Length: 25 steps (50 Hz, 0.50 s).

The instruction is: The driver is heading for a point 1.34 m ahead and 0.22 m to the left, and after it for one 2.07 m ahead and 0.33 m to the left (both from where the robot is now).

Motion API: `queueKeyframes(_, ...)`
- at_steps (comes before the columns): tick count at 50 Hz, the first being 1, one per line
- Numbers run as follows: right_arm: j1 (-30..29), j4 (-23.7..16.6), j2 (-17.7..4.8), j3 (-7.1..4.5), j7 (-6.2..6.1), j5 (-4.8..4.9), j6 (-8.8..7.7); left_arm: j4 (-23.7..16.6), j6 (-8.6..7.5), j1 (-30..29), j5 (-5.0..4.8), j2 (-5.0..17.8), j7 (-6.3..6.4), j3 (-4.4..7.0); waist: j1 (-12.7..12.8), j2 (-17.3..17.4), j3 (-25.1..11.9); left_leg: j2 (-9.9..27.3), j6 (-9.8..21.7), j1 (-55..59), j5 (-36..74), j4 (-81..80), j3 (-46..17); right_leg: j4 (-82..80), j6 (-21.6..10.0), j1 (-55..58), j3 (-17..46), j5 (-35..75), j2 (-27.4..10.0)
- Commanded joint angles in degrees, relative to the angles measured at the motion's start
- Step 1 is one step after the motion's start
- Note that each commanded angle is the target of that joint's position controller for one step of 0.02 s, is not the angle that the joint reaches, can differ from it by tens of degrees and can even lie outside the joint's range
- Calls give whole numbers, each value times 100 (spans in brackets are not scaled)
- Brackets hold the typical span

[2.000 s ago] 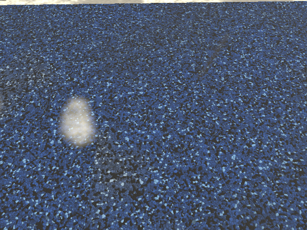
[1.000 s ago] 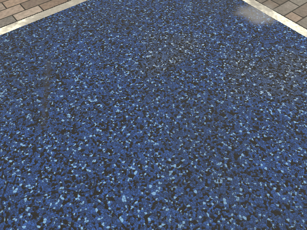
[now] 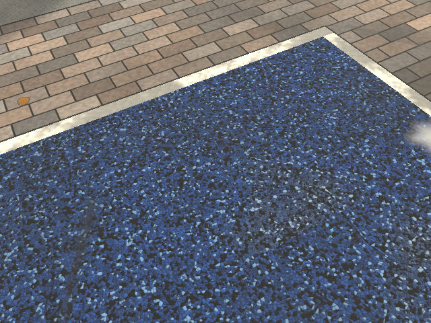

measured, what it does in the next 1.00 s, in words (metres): walks ahead, turning left: left foot, then right foot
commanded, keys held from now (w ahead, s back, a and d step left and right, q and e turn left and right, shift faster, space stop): w+q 0.62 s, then w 0.26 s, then w+e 0.12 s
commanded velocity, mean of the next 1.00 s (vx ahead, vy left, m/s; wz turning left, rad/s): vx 0.50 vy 0.00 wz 0.45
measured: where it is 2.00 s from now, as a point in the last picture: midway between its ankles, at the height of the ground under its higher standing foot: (153, 179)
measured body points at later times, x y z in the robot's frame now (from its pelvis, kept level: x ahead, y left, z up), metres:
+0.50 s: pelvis +0.26 +0.09 -0.01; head +0.30 +0.11 +0.44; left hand +0.29 +0.39 -0.12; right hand +0.48 -0.13 -0.10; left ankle +0.29 +0.16 -0.74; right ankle +0.26 -0.10 -0.65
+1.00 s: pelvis +0.55 +0.13 +0.00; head +0.57 +0.13 +0.45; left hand +0.52 +0.42 -0.10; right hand +0.77 -0.07 -0.12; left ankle +0.44 +0.22 -0.66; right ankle +0.62 +0.06 -0.74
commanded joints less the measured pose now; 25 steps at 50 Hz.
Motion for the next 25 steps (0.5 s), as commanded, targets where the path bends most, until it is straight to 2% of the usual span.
queueKeyframes(1,-181,-554,-234,-85,54,-3,-11,-142,-105,56,3,614,21,180,108,-946,103,526,-94,-1311,510,7,-200,-1436,-902,858,1264,612,-1532)
queueKeyframes(4,-527,-732,-140,-36,93,-38,-5,30,-122,140,0,827,44,251,147,-705,154,571,-181,-1465,1087,-713,-173,-1545,-990,943,701,1330,-1581)
queueKeyframes(8,-1189,-920,-34,45,237,-37,-74,197,-60,265,-45,1042,77,287,380,-584,279,480,-71,-1124,2101,-2038,163,-1556,-840,1041,-51,1615,-1482)
queueKeyframes(11,-1657,-1143,-50,59,336,-17,-73,362,12,521,-126,1209,83,327,495,-556,415,405,97,-1052,2064,-2614,370,-1470,-727,1423,-311,1751,-1625)
queueKeyframes(13,-1776,-1266,-145,23,385,-22,-59,430,83,589,-181,1319,86,363,435,-594,412,271,275,-908,1649,-2847,548,-1176,-623,1742,-494,2476,-1719)
queueKeyframes(15,-1458,-1275,-368,-94,389,-62,-15,433,157,587,-219,1514,124,419,146,-789,66,-121,522,-154,1050,-2915,889,-319,-496,1914,-736,4404,-1701)
queueKeyframes(16,-814,-1135,-577,-220,366,-65,11,419,203,547,-237,1564,146,430,-254,-764,-308,-373,698,738,1040,-3110,1018,620,-395,1772,-890,5028,-1599)
queueKeyframes(17,167,-876,-897,-410,281,-39,55,388,206,577,-215,1435,173,371,-749,-576,-805,-505,926,2292,1337,-3357,866,1941,-200,978,-1006,4626,-1396)
queueKeyframes(18,678,-766,-1449,-541,150,3,108,199,158,864,35,862,149,182,-657,634,-1309,745,1482,4198,1277,-3440,-1176,3969,96,-1052,-1038,968,-867)
queueKeyframes(19,470,-999,-1636,-492,186,1,11,-69,-30,954,48,621,73,29,-335,1301,-2262,1841,2481,5204,145,-4500,-4360,5465,266,-2604,149,-2342,148)
queueKeyframes(20,451,-994,-1123,-353,235,-45,-68,-152,-167,319,-162,1187,-3,174,-680,487,-1972,1718,2144,4985,-182,-4819,-3979,5631,176,-3185,802,-1950,-212)
queueKeyframes(21,271,-940,-942,-290,233,-73,-128,-277,-244,14,-267,1161,-28,147,-563,316,-1159,1503,1919,4198,87,-4859,-3154,5291,71,-3307,677,-1464,-416)
queueKeyframes(22,-107,-950,-831,-252,224,-78,-156,-223,-266,-4,-162,1052,22,125,-269,-216,-681,1234,1729,3297,691,-4886,-2547,4755,82,-3016,659,-1063,-648)
queueKeyframes(23,-402,-1005,-670,-198,208,-121,-174,-173,-230,63,-42,1097,59,164,-56,-155,-479,1044,1634,2673,1370,-4945,-2121,4306,124,-2623,677,-817,-795)
queueKeyframes(24,-568,-1069,-619,-168,186,-173,-177,-142,-161,173,-7,1097,53,178,104,-21,-394,918,1625,2242,1730,-5074,-1937,4159,174,-2302,691,-657,-849)
queueKeyframes(25,-625,-1056,-623,-172,166,-175,-195,-123,-104,234,25,1041,54,174,163,26,-373,873,1677,1990,2046,-5164,-1840,3997,263,-2163,639,-563,-827)
Keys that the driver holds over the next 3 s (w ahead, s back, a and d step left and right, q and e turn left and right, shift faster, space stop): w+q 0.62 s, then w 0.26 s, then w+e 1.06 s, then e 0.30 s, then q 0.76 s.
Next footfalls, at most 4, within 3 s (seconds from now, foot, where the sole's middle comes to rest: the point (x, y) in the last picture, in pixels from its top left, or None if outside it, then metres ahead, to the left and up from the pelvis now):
0.34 left None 0.33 0.17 -0.78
0.84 right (207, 275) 0.66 0.08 -0.78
1.30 left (118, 242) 0.79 0.39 -0.78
1.80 right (185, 170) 1.11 0.17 -0.78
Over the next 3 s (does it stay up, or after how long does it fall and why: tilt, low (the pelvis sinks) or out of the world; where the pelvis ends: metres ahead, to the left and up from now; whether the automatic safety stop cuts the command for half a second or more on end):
stays up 1.25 0.26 -0.01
